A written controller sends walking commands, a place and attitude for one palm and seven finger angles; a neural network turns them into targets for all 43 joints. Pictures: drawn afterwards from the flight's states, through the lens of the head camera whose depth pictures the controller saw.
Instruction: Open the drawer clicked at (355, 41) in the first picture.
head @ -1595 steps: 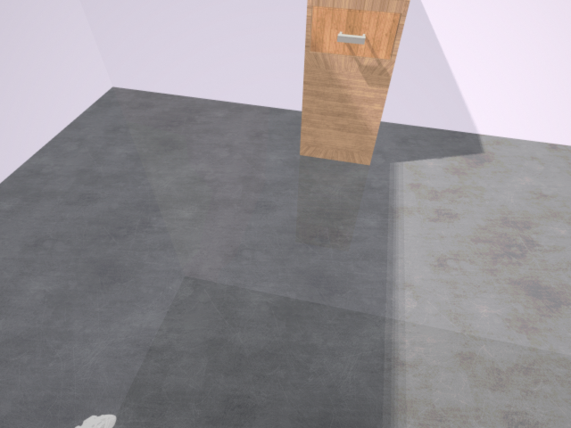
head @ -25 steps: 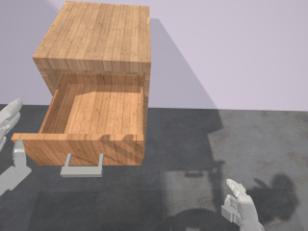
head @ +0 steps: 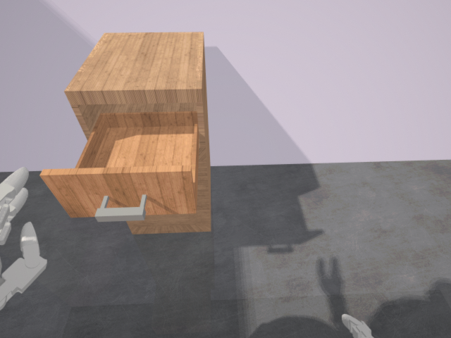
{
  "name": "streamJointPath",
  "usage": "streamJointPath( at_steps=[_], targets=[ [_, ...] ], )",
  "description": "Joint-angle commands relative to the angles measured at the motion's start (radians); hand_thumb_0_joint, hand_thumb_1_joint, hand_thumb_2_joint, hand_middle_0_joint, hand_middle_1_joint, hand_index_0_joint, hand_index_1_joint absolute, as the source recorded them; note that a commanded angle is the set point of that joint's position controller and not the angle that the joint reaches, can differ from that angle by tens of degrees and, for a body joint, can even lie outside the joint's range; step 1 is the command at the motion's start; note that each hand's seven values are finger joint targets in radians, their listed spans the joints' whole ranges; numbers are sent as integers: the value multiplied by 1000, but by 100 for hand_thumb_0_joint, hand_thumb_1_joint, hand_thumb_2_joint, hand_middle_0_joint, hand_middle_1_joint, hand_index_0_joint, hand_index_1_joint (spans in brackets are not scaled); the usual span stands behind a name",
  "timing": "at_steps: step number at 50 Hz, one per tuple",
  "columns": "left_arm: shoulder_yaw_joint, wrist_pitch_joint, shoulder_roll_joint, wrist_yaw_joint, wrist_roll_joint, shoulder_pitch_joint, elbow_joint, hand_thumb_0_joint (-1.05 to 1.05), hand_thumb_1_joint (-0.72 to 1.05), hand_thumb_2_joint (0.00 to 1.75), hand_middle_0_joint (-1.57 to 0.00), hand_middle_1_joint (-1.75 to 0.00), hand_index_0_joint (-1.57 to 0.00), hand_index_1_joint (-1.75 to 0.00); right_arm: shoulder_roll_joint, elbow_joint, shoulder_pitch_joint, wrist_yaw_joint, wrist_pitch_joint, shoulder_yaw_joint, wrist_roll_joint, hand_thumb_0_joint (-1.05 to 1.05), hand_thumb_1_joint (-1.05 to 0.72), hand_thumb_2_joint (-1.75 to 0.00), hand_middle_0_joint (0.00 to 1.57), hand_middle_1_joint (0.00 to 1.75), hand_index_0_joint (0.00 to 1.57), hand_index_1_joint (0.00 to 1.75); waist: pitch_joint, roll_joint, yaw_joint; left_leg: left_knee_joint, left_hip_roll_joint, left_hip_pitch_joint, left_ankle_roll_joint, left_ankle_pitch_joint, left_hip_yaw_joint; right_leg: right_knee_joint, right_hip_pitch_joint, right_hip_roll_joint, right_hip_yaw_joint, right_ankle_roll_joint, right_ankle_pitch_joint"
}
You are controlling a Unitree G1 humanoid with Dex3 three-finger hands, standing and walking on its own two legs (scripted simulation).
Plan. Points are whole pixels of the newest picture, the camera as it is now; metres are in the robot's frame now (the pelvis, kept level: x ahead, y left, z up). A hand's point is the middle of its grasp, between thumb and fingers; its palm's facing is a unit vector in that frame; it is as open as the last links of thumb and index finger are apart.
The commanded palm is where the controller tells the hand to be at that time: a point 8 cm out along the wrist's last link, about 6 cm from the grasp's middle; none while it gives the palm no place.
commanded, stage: stop stepping back and stand still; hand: left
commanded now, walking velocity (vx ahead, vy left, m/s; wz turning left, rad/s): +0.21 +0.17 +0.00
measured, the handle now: (123, 206) +0.43 +0.29 -0.09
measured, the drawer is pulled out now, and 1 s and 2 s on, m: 0.29 0.29 0.29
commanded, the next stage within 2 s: let the arm hang, fingers relaxed in 0.50 s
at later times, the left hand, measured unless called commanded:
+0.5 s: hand (8, 290) +0.15 +0.26 +0.15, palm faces +0.44 -0.81 -0.38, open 7.4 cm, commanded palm +0.09 +0.30 +0.17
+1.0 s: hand out of the picture +0.00 +0.21 -0.19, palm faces +0.09 -0.98 -0.18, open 6.9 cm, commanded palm none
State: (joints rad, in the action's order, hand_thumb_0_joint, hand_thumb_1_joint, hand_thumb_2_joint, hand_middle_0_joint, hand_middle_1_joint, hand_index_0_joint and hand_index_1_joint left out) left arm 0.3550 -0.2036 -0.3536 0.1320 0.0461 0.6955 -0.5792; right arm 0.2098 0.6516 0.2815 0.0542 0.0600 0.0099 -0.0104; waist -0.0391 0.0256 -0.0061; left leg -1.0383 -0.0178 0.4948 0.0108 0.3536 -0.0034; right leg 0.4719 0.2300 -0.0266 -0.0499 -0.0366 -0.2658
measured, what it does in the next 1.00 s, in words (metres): steps on the spot: left foot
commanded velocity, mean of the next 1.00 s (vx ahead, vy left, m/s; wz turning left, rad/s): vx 0.05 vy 0.01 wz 0.00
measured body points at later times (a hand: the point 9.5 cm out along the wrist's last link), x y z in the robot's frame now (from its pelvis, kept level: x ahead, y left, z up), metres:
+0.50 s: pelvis -0.03 +0.02 -0.01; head -0.04 +0.02 +0.44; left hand +0.12 +0.30 +0.17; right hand +0.14 -0.20 -0.09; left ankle -0.07 +0.14 -0.74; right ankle -0.01 -0.09 -0.74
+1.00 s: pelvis -0.03 +0.03 -0.01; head +0.00 +0.05 +0.44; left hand -0.01 +0.26 -0.17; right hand -0.02 -0.21 -0.15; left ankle -0.07 +0.14 -0.74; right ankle -0.01 -0.09 -0.74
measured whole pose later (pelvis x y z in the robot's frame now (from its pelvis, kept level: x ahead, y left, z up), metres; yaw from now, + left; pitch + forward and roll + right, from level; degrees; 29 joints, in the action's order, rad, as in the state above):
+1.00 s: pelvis -0.03 +0.03 -0.01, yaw +2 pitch -2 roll -1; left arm 0.04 0.05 -0.19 0.03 -0.02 0.28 0.94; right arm 0.16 0.99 0.33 0.03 -0.03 0.00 0.02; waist 0.09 0.04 0.01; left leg -0.52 0.01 0.15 -0.01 0.35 -0.01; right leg 0.49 0.22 -0.02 -0.10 0.00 -0.24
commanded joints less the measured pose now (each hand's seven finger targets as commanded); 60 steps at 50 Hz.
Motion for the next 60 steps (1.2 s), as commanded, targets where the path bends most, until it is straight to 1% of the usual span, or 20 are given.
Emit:
streamJointPath(
  at_steps=[1,3,5,8,10,12,14,18,20,24,29,30,32,35,37,40,42,47,53,60],
  targets=[
    [111,-75,-180,36,-30,-104,-90,0,90,90,-20,-30,-20,-30,106,-177,-180,21,101,40,-5,0,-90,-90,20,30,20,30,48,136,-5,342,36,-122,-46,68,-24,-280,63,-252,192,-61,-91],
    [113,-78,-173,45,-33,-78,-125,0,90,90,-20,-30,-20,-30,104,-175,-155,13,120,44,0,0,-90,-90,20,30,20,30,5,140,0,573,11,-186,-62,39,-74,-258,-38,-240,205,-52,-68],
    [117,-83,-183,49,-24,-34,-183,0,90,90,-20,-30,-20,-30,110,-184,-144,12,135,52,-3,0,-90,-90,20,30,20,30,-18,50,-1,745,30,-264,-74,-68,-66,-166,-108,-188,169,-21,49],
    [135,-94,-204,40,-16,-12,-233,0,90,90,-20,-30,-20,-30,147,-210,-129,0,139,79,-9,0,-90,-90,20,30,20,30,-62,-59,8,737,142,-322,-87,-266,19,7,-132,-76,78,36,155],
    [159,-88,-202,41,-13,27,-216,0,90,90,-20,-30,-20,-30,114,-198,-130,1,128,63,-17,0,-90,-90,20,30,20,30,-59,-192,-2,712,147,-299,-94,-132,18,23,-73,-47,35,31,20],
    [136,-84,-180,45,-14,-29,-198,0,90,90,-20,-30,-20,-30,121,-197,-135,9,126,55,-20,0,-90,-90,20,30,20,30,39,-145,-8,723,156,-133,-104,56,55,14,-88,-20,20,33,-79],
    [125,-81,-165,45,-15,-63,-144,0,90,90,-20,-30,-20,-30,126,-190,-134,14,128,57,-20,0,-90,-90,20,30,20,30,95,-36,-12,675,124,-87,-101,134,43,-61,-51,-28,82,25,-158],
    [100,-76,-154,44,-20,-142,-114,0,90,90,-20,-30,-20,-30,111,-179,-123,12,117,46,-9,0,-90,-90,20,30,20,30,103,98,-24,521,33,-139,-76,121,-37,-231,31,-145,265,-37,-304],
    [94,-73,-159,44,-20,-170,-148,0,90,90,-20,-30,-20,-30,109,-178,-142,11,115,39,-6,0,-90,-90,20,30,20,30,80,55,-25,586,40,-210,-78,50,-21,-188,25,-130,221,-37,-204],
    [81,-67,-151,49,-25,-167,-193,0,90,90,-20,-30,-20,-30,103,-189,-171,6,117,24,-2,0,-90,-90,20,30,20,30,51,-151,-10,722,157,-188,-103,-96,112,16,-79,-10,29,27,60],
    [105,-68,-161,44,-10,-79,-209,0,90,90,-20,-30,-20,-30,95,-197,-163,-11,108,22,-5,0,-90,-90,20,30,20,30,-9,-81,-8,630,113,-205,-54,-327,46,-13,-196,-36,39,17,322],
    [-293,84,-16,-77,-97,-209,632,0,90,90,-20,-30,-20,-30,181,72,-155,-81,148,88,-8,0,-90,-90,20,30,20,30,47,-33,-60,466,76,-246,-14,-473,1,112,38,-93,23,-7,447],
    [-253,199,50,-105,-98,-229,687,0,90,90,-20,-30,-20,-30,108,56,-16,-71,24,63,18,0,-90,-90,20,30,20,30,-47,-4,-25,490,94,-278,-27,-529,38,144,41,-79,9,-14,348],
    [-272,206,45,-111,-91,-332,851,0,90,90,-20,-30,-20,-30,115,36,-46,-60,-10,43,33,0,-90,-90,20,30,20,30,-29,101,-5,510,119,-247,-66,-531,110,153,10,-58,14,2,322],
    [-271,216,31,-107,-90,-360,983,0,90,90,-20,-30,-20,-30,126,57,-48,-50,-27,40,33,0,-90,-90,20,30,20,30,-42,94,9,511,98,-243,-58,-540,89,124,-80,-77,45,-9,413],
    [-281,228,13,-103,-80,-398,1174,0,90,90,-20,-30,-20,-30,106,113,-39,-36,-47,26,28,0,-90,-90,20,30,20,30,-22,14,13,543,77,-274,-43,-451,60,77,-107,-90,63,-24,410],
    [-291,229,26,-103,-73,-408,1283,0,90,90,-20,-30,-20,-30,97,167,-23,-29,-51,16,30,0,-90,-90,20,30,20,30,-6,-114,15,584,93,-279,-45,-439,55,56,-127,-74,52,-13,331],
    [-291,226,75,-102,-68,-380,1453,0,90,90,-20,-30,-20,-30,54,262,44,-16,-56,12,29,0,-90,-90,20,30,20,30,35,-177,16,628,105,-276,-56,-319,56,-25,-135,-65,39,-10,230],
    [-310,220,87,-101,-60,-363,1569,0,90,90,-20,-30,-20,-30,36,340,131,-8,-60,10,19,0,-90,-90,20,30,20,30,78,-61,9,651,114,-287,-59,-300,56,-65,-128,-74,38,-11,233],
    [-321,219,111,-95,-60,-331,1640,0,90,90,-20,-30,-20,-30,13,397,166,-7,-58,2,17,0,-90,-90,20,30,20,30,140,-38,10,687,113,-272,-63,-222,58,-90,-83,-69,39,-6,141]
  ],
)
